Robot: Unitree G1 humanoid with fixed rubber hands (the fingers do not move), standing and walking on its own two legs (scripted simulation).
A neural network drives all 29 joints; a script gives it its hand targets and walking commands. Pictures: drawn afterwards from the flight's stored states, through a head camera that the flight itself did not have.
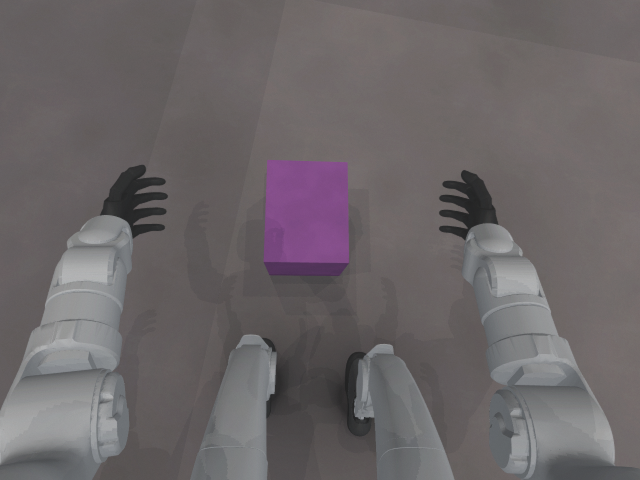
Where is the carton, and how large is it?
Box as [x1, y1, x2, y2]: [264, 160, 348, 275]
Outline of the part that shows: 267,160 264,263 269,274 339,275 348,263 347,162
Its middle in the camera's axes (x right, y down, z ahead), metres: -0.04 -0.05 +1.00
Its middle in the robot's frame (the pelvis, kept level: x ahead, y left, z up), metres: +0.55 +0.03 -0.58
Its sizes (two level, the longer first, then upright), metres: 0.250 0.195 0.208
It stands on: the floor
